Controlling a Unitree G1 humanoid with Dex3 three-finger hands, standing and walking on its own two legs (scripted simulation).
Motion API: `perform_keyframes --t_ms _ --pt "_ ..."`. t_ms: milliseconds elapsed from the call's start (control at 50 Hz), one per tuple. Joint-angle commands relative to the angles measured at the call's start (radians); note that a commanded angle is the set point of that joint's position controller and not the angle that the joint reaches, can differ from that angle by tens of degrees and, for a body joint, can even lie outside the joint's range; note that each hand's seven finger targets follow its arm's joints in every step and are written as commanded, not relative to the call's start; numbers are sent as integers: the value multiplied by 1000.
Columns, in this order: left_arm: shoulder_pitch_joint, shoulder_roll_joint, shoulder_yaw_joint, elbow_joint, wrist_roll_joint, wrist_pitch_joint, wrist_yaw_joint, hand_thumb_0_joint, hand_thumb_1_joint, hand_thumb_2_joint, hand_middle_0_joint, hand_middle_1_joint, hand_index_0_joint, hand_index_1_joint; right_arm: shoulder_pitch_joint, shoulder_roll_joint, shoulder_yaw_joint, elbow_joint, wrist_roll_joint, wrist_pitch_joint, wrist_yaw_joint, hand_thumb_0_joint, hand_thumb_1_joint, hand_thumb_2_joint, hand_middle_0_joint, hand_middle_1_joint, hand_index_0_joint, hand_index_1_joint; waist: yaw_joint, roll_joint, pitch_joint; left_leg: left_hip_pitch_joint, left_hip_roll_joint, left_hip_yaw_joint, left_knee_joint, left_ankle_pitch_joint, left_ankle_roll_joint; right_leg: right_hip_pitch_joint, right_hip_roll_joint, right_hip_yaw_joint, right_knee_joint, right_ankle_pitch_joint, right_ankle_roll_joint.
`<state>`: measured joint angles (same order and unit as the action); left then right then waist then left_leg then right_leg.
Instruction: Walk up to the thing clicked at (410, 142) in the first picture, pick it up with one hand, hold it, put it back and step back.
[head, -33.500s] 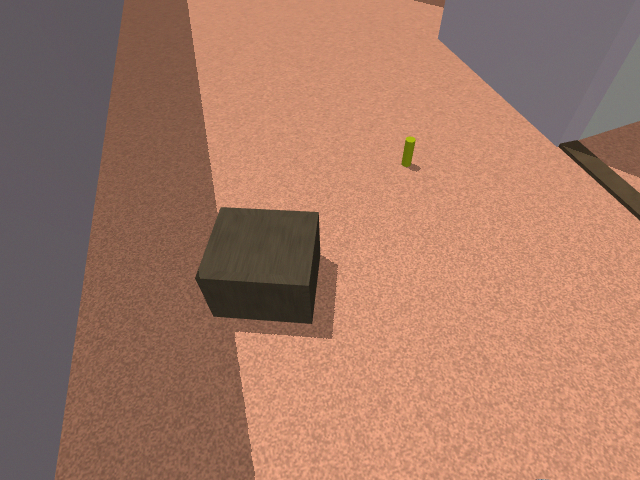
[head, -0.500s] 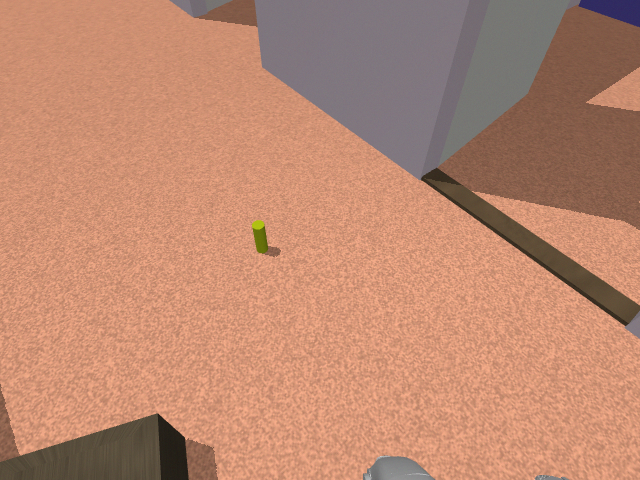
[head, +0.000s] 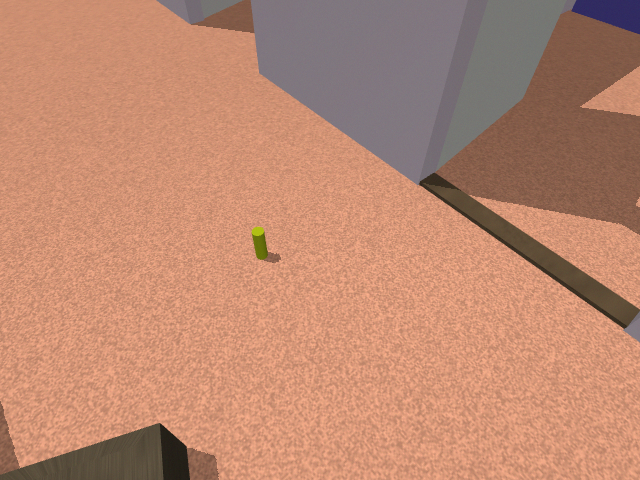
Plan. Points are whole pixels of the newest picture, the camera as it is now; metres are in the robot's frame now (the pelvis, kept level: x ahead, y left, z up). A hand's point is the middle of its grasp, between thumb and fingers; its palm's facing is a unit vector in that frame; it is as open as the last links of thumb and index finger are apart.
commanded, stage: step back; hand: left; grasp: from the side
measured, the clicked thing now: (260, 243) +1.01 +0.21 -0.69
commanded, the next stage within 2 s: stand in 0.30 s
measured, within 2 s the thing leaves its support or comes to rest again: neither
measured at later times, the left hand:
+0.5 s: hand out of the picture +0.14 +0.25 -0.14, palm faces -0.02 -0.94 -0.34, open 7.4 cm
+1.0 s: hand out of the picture +0.07 +0.25 -0.14, palm faces -0.01 -0.94 -0.35, open 7.4 cm
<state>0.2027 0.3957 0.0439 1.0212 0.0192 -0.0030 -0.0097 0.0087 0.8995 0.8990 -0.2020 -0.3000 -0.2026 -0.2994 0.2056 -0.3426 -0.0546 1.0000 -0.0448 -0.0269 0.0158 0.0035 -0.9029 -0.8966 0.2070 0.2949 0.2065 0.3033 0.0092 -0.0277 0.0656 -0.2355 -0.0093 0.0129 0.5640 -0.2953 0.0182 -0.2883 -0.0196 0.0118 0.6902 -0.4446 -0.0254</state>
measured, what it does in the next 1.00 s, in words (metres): stands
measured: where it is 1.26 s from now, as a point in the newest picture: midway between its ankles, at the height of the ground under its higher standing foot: outside the picture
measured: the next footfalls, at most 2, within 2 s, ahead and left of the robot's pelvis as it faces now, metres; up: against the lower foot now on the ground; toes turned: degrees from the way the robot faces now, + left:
none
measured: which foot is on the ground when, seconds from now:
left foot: down 0.00-1.00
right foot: down 0.00-1.00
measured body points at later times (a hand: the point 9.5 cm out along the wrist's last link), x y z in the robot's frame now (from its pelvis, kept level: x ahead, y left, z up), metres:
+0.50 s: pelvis +0.03 +0.00 +0.01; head +0.05 +0.00 +0.46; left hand +0.14 +0.30 -0.11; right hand +0.14 -0.30 -0.11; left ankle +0.01 +0.11 -0.73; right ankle +0.02 -0.13 -0.73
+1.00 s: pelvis +0.00 -0.01 +0.02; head +0.00 -0.01 +0.47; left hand +0.07 +0.29 -0.11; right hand +0.08 -0.31 -0.12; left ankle +0.01 +0.11 -0.73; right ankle +0.02 -0.13 -0.73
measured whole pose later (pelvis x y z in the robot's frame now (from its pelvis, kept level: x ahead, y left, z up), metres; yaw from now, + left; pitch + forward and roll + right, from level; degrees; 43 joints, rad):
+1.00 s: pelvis +0.00 -0.01 +0.02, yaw +0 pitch -3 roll +0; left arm 0.10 0.35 0.00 1.17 0.01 -0.01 -0.01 0.01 0.90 0.90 -0.20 -0.30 -0.20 -0.30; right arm 0.10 -0.35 0.00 1.15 -0.01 -0.01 0.01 0.00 -0.90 -0.90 0.21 0.29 0.21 0.30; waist 0.00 0.01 0.06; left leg -0.10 0.01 -0.01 0.32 -0.17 -0.01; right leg -0.12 -0.01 -0.02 0.32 -0.15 0.00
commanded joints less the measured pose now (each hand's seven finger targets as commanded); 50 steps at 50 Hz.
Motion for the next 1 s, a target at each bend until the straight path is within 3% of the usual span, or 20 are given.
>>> perform_keyframes --t_ms 0,20,40,60,80,100,120,160,200,260,280,340,460,540,760,980 --pt "-5 142 40 -48 -5 -62 18 0 900 900 -200 -300 -200 -300 -81 -233 -45 -70 26 -15 -19 0 -900 -900 200 300 200 300 31 178 -103 60 168 -140 -61 501 65 137 -5 -19 -294 285 -1" --pt "9 171 51 -38 0 -64 25 0 900 900 -200 -300 -200 -300 -82 -213 -38 -77 36 -11 -22 0 -900 -900 200 300 200 300 35 126 -134 -13 135 -111 -5 489 38 246 -26 28 -272 427 -12" --pt "18 220 57 -39 -1 -67 30 0 900 900 -200 -300 -200 -300 -73 -183 -28 -83 45 -9 -23 0 -900 -900 200 300 200 300 33 26 -163 -97 81 -87 38 336 2 299 -129 179 -268 461 -54" --pt "-30 268 63 -43 -3 -61 25 0 900 900 -200 -300 -200 -300 -61 -177 -28 -74 39 -5 -26 0 -900 -900 200 300 200 300 13 -45 -151 -73 44 -53 63 99 -12 235 -221 257 -262 422 -125" --pt "-80 260 57 -60 -2 -57 24 0 900 900 -200 -300 -200 -300 -58 -186 -31 -55 28 -4 -29 0 -900 -900 200 300 200 300 -4 -52 -120 -52 50 -48 30 17 -12 184 -249 261 -255 406 -145" --pt "-112 239 49 -68 -7 -54 23 0 900 900 -200 -300 -200 -300 -48 -193 -32 -41 23 -8 -29 0 -900 -900 200 300 200 300 -14 -39 -104 -26 56 -55 -20 56 -7 152 -229 224 -239 419 -128" --pt "-142 222 40 -75 -8 -51 24 0 900 900 -200 -300 -200 -300 -46 -202 -35 -27 20 -11 -28 0 -900 -900 200 300 200 300 -21 -34 -87 11 70 -71 -67 121 7 104 -189 167 -229 403 -93" --pt "-146 183 29 -60 -14 -48 23 0 900 900 -200 -300 -200 -300 -82 -219 -35 -15 23 -17 -24 0 -900 -900 200 300 200 300 0 -11 -75 31 123 -131 -113 260 43 97 -95 66 -199 406 -30" --pt "-142 181 29 -45 -13 -48 24 0 900 900 -200 -300 -200 -300 -103 -222 -28 -9 26 -19 -23 0 -900 -900 200 300 200 300 9 -1 -96 36 138 -138 -117 336 53 145 -76 51 -197 431 -19" --pt "-144 185 28 -32 -15 -47 26 0 900 900 -200 -300 -200 -300 -121 -222 -29 4 28 -18 -29 0 -900 -900 200 300 200 300 12 30 -126 57 117 -101 -98 426 35 194 -92 52 -197 518 -24" --pt "-151 155 12 -8 -24 -38 24 0 900 900 -200 -300 -200 -300 -116 -220 -15 8 42 -20 -29 0 -900 -900 200 300 200 300 -5 26 -124 84 138 -133 -153 475 29 194 -98 67 -222 573 -11" --pt "-171 156 10 1 -23 -32 26 0 900 900 -200 -300 -200 -300 -130 -225 -10 23 42 -20 -31 0 -900 -900 200 300 200 300 -6 46 -141 134 140 -121 -169 564 16 232 -96 57 -252 619 -1" --pt "-190 158 5 30 -15 -32 24 0 900 900 -200 -300 -200 -300 -173 -209 1 37 45 -15 -31 0 -900 -900 200 300 200 300 -7 37 -175 188 144 -103 -212 524 5 267 -107 53 -317 608 6" --pt "-196 161 1 47 -13 -32 20 0 900 900 -200 -300 -200 -300 -193 -205 5 51 43 -11 -28 0 -900 -900 200 300 200 300 -9 34 -138 173 134 -97 -258 374 -2 243 -110 63 -372 523 9" --pt "-186 166 -1 70 -10 -39 18 0 900 900 -200 -300 -200 -300 -190 -210 12 77 37 -11 -22 0 -900 -900 200 300 200 300 -14 32 -105 150 137 -99 -300 247 -3 218 -116 76 -422 431 11" --pt "-151 175 -2 82 -6 -33 13 0 900 900 -200 -300 -200 -300 -149 -215 14 90 33 -6 -15 0 -900 -900 200 300 200 300 -11 14 -51 75 133 -125 -332 47 4 157 -103 77 -446 212 10"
